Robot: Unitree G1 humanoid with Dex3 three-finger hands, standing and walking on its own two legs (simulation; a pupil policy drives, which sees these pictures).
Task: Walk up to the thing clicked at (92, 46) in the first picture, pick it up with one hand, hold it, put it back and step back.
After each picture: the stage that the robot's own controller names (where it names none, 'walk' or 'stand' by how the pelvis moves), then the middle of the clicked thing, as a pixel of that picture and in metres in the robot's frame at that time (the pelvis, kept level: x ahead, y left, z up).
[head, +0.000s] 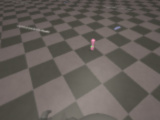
stand; (92, 44) +1.63 +0.00 -0.66
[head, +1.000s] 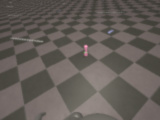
walk; (85, 50) +1.50 +0.23 -0.64
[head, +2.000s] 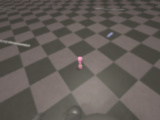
walk; (80, 62) +1.00 +0.27 -0.65
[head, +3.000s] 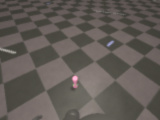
walk; (75, 82) +0.59 +0.21 -0.63
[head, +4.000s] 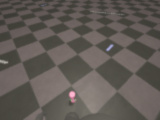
stand; (72, 97) +0.38 +0.20 -0.63
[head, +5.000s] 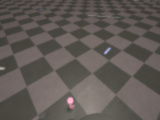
stand; (71, 103) +0.33 +0.21 -0.65
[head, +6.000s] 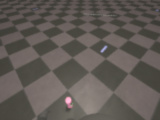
stand; (69, 103) +0.32 +0.24 -0.65
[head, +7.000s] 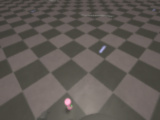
stand; (68, 104) +0.31 +0.25 -0.65
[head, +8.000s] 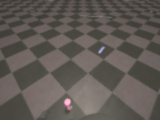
stand; (68, 104) +0.32 +0.24 -0.66
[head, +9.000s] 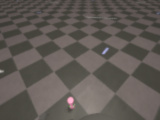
stand; (71, 103) +0.35 +0.22 -0.66
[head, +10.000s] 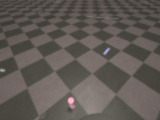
stand; (71, 103) +0.34 +0.21 -0.66
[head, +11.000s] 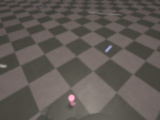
go down; (72, 100) +0.35 +0.20 -0.66
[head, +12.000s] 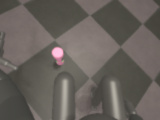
go down; (59, 57) +0.45 +0.23 -0.24
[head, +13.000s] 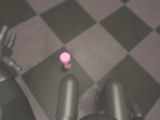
approach; (66, 61) +0.44 +0.21 -0.26
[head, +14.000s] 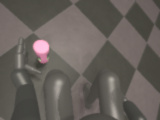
close in; (42, 54) +0.43 +0.26 -0.16
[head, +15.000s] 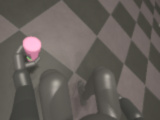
close; (33, 52) +0.43 +0.27 -0.16
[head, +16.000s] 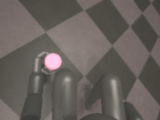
lift; (51, 64) +0.33 +0.24 -0.12
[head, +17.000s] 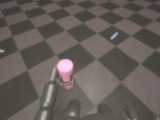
lift; (66, 76) +0.31 +0.16 +0.05
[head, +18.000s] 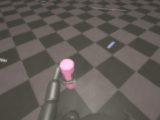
hold; (69, 76) +0.32 +0.15 +0.04
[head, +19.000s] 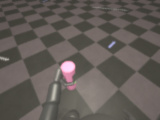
hold; (69, 77) +0.31 +0.15 +0.03
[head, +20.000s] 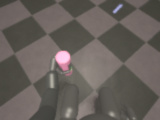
crouch; (65, 65) +0.39 +0.17 -0.04
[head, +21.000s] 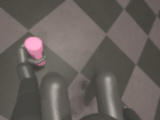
lower; (37, 54) +0.43 +0.25 -0.16
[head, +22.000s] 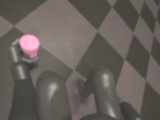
lower; (31, 52) +0.43 +0.26 -0.16
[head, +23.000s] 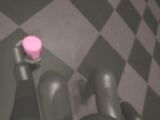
lower; (33, 53) +0.42 +0.26 -0.16
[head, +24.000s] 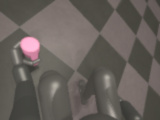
lower; (32, 54) +0.41 +0.27 -0.16
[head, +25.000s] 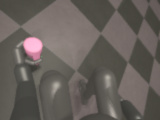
rest; (34, 54) +0.41 +0.26 -0.16
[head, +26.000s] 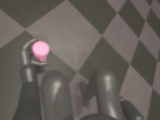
open; (40, 56) +0.41 +0.24 -0.17
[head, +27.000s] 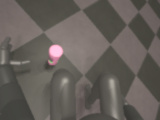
stand; (54, 57) +0.41 +0.23 -0.19
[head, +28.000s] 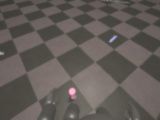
stand; (72, 94) +0.35 +0.17 -0.55
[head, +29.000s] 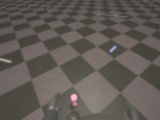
stand; (74, 100) +0.37 +0.17 -0.60
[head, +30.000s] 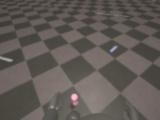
stand; (74, 100) +0.36 +0.17 -0.60
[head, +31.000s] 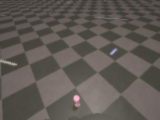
stand; (77, 101) +0.38 +0.16 -0.65
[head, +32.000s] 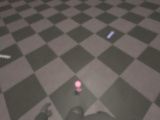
walk; (78, 86) +0.44 +0.15 -0.63
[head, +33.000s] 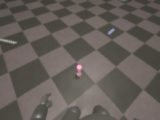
walk; (79, 71) +0.69 +0.15 -0.62
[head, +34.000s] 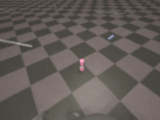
stand; (81, 65) +0.99 +0.21 -0.64
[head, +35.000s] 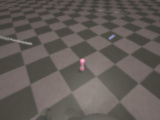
stand; (82, 65) +0.99 +0.17 -0.66
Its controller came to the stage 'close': yes
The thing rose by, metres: 0.69
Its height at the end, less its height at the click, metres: +0.00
